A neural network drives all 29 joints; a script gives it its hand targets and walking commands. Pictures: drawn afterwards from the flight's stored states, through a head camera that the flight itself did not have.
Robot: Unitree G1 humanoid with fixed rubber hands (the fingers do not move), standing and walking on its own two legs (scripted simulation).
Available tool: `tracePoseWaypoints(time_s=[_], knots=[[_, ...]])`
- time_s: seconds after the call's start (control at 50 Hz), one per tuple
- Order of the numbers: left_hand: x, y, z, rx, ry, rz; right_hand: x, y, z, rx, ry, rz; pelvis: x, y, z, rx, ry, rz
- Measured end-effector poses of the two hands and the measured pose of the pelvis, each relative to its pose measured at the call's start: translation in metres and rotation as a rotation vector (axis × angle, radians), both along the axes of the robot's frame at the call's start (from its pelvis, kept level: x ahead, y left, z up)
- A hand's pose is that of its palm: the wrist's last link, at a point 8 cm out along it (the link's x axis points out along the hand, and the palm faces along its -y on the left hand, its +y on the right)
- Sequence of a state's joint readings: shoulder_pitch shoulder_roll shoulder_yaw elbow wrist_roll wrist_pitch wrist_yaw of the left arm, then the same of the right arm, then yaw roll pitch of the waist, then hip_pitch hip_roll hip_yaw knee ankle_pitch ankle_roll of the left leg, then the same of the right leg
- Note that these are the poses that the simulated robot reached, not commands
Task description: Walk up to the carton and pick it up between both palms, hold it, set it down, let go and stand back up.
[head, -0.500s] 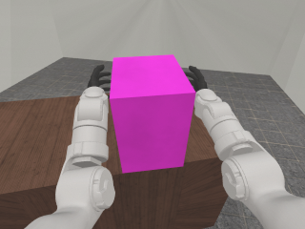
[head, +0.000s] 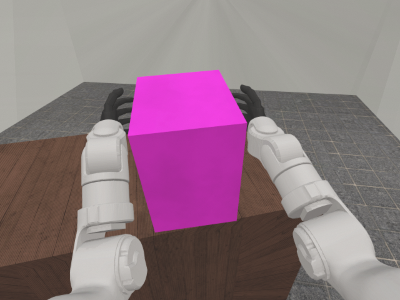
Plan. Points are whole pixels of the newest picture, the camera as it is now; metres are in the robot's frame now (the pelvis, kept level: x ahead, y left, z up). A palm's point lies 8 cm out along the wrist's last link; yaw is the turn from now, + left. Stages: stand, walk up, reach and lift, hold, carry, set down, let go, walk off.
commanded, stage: reach and lift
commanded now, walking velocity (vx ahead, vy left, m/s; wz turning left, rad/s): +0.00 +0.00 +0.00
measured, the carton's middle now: (187, 149) +0.41 +0.00 +0.17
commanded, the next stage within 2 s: hold in 0.38 s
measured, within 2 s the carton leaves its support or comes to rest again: neither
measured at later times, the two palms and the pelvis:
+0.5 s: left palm (115, 118) +0.37 +0.13 +0.27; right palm (262, 107) +0.37 -0.14 +0.28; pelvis -0.02 +0.00 +0.00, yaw -1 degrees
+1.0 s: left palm (106, 114) +0.37 +0.15 +0.29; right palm (258, 100) +0.36 -0.13 +0.30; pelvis +0.00 +0.00 +0.00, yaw +0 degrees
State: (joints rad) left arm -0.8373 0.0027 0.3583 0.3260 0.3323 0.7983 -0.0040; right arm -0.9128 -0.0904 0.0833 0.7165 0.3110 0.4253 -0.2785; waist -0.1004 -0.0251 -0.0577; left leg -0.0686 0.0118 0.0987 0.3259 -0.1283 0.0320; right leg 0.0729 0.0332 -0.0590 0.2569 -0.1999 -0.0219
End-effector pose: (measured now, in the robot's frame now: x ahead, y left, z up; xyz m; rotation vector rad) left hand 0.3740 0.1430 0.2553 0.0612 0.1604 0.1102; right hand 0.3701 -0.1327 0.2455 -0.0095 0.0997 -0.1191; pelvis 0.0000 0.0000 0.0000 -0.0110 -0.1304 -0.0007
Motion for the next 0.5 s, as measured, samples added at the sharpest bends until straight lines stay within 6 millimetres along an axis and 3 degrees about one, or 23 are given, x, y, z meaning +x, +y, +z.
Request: tracePoseWaypoints(time_s=[0.18,0.26,0.42,0.5], knots=[[-0.013,0.020,0.014,-0.054,-0.034,0.026,-0.006,0.020,0.034,-0.029,-0.032,0.023,-0.009,-0.002,-0.001,-0.004,0.002,-0.001],[-0.018,0.025,0.016,-0.030,-0.020,0.036,-0.007,0.024,0.038,-0.002,-0.015,0.035,-0.014,-0.001,-0.001,-0.006,0.009,-0.002],[-0.007,0.004,0.012,0.016,0.041,0.001,-0.004,0.004,0.025,0.023,0.050,0.000,-0.023,0.003,-0.001,-0.006,0.045,-0.006],[-0.002,-0.010,0.019,0.020,0.011,-0.009,-0.003,-0.009,0.033,-0.002,0.020,-0.012,-0.020,0.001,0.000,-0.003,0.068,-0.020]])
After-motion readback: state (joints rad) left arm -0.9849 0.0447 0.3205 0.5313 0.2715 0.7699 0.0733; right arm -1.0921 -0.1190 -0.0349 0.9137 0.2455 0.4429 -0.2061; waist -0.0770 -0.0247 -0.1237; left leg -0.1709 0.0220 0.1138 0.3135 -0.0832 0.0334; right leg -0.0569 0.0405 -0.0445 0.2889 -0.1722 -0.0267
